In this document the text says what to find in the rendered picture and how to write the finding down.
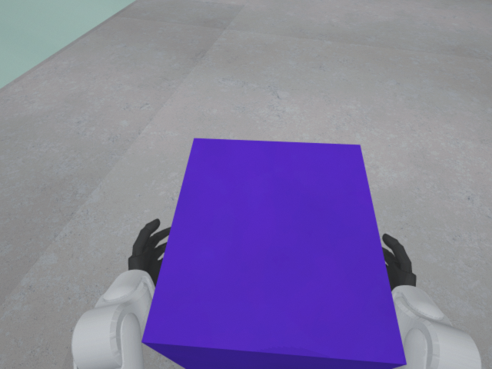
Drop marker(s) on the left robot hand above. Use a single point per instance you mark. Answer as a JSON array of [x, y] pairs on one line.
[[144, 254]]

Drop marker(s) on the robot right forearm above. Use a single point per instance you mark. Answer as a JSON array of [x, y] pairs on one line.
[[428, 337]]

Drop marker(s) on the right robot hand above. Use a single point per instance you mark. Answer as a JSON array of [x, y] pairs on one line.
[[399, 268]]

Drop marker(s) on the carton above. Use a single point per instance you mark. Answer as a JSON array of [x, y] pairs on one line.
[[274, 261]]

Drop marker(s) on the robot left forearm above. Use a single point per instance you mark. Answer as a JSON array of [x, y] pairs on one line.
[[109, 336]]

